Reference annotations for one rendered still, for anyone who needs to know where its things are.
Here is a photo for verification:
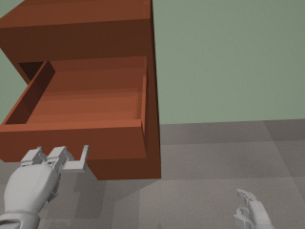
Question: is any robot left forearm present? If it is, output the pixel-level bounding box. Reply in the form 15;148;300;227
0;211;41;229

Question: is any left robot hand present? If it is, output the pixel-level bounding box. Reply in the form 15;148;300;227
4;146;75;215

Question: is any cabinet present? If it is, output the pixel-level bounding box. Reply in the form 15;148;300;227
0;0;161;180

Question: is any right robot hand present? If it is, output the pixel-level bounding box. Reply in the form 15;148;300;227
234;189;272;229

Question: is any drawer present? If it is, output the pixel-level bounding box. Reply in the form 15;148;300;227
0;55;149;162

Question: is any handle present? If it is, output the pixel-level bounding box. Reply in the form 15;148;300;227
37;145;90;174

